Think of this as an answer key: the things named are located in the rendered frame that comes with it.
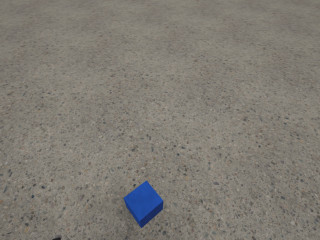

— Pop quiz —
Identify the carton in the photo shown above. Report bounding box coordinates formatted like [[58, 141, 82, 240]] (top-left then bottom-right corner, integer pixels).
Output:
[[123, 180, 164, 228]]

